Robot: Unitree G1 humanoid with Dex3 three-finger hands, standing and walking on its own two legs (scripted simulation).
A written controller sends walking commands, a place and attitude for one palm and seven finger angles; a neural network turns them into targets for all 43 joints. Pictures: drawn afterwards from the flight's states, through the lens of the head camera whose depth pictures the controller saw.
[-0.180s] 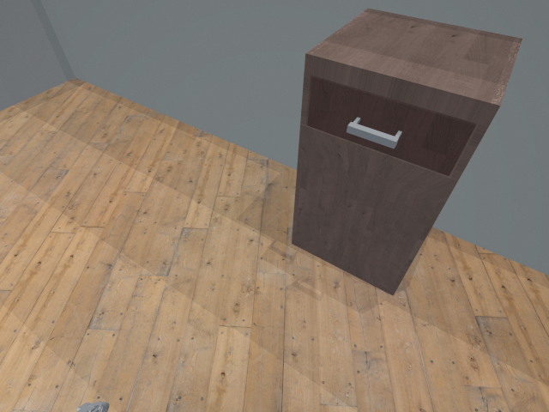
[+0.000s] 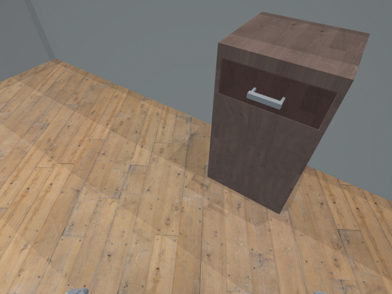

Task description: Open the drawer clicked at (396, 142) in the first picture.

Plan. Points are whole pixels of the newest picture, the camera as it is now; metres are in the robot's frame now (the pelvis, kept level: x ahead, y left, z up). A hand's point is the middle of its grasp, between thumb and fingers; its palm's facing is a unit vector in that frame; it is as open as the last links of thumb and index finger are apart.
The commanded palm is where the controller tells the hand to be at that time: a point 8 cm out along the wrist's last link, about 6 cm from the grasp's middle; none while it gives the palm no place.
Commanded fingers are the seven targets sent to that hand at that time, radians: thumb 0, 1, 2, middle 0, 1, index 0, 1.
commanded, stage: stand and wait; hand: left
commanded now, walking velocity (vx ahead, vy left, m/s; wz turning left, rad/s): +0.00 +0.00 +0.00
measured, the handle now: (266, 97) +0.82 -0.22 -0.04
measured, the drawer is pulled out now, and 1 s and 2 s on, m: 0.00 0.00 0.00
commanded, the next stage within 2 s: look at it before walking up in 0.64 s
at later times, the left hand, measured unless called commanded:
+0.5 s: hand out of the picture +0.05 +0.24 -0.15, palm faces -0.02 -0.94 -0.34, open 7.4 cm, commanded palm none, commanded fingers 0.00 0.90 0.90 -0.20 -0.30 -0.20 -0.30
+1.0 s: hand out of the picture +0.06 +0.23 -0.15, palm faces -0.02 -0.94 -0.33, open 7.4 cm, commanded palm none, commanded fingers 0.00 0.90 0.90 -0.20 -0.30 -0.20 -0.30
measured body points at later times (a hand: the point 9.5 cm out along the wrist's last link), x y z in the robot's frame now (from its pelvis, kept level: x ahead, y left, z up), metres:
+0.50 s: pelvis -0.01 -0.01 +0.00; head -0.01 -0.01 +0.45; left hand +0.05 +0.29 -0.13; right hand +0.05 -0.31 -0.13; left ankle +0.00 +0.12 -0.74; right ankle +0.00 -0.13 -0.74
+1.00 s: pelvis -0.01 -0.01 +0.01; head -0.01 -0.01 +0.45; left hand +0.07 +0.28 -0.13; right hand +0.06 -0.31 -0.13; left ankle +0.00 +0.12 -0.74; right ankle +0.00 -0.13 -0.74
